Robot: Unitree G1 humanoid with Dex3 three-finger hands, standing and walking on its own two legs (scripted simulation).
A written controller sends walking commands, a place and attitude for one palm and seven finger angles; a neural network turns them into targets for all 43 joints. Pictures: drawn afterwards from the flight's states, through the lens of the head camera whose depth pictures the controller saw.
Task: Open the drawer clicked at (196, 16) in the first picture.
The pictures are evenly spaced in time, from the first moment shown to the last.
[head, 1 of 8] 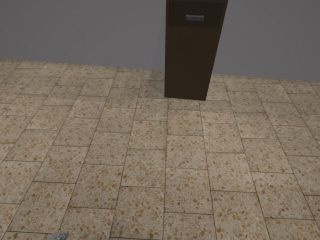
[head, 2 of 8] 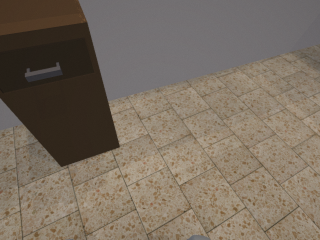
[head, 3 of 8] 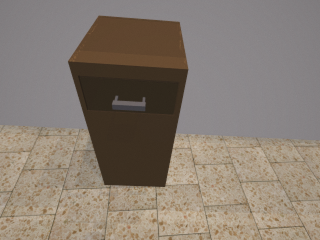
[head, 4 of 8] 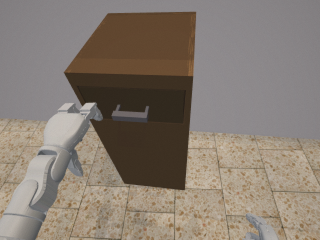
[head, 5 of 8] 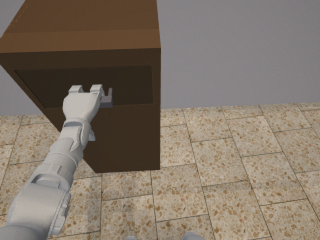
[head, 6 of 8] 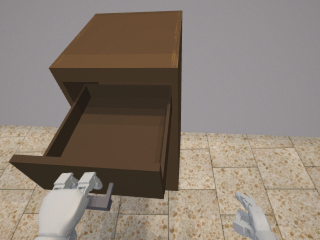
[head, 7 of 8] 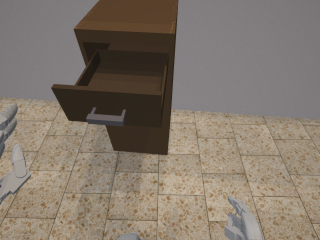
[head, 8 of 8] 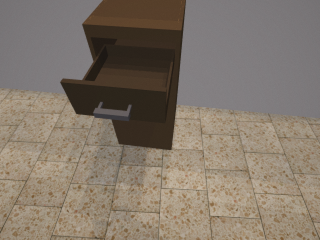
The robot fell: no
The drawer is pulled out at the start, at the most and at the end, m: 0.00 0.30 0.29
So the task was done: yes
